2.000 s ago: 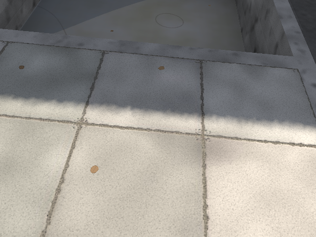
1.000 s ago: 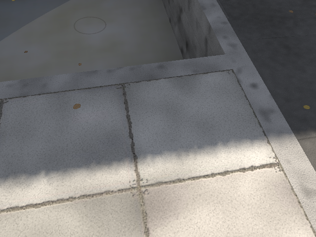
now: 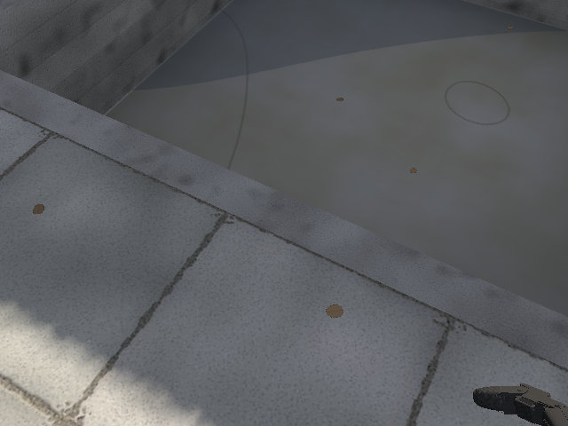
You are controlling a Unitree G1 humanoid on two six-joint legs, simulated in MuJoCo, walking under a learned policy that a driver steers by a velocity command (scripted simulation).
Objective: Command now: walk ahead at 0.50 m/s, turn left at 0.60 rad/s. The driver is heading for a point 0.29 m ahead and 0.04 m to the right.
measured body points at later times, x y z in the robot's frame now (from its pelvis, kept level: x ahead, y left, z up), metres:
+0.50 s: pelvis +0.22 +0.01 +0.01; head +0.25 +0.01 +0.46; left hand +0.32 +0.27 -0.11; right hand +0.29 -0.25 -0.13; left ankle +0.11 +0.06 -0.72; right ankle +0.33 -0.06 -0.72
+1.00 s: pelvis +0.26 +0.02 +0.02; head +0.26 +0.03 +0.47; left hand +0.27 +0.28 -0.12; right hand +0.33 -0.22 -0.12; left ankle +0.22 +0.13 -0.72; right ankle +0.33 -0.06 -0.72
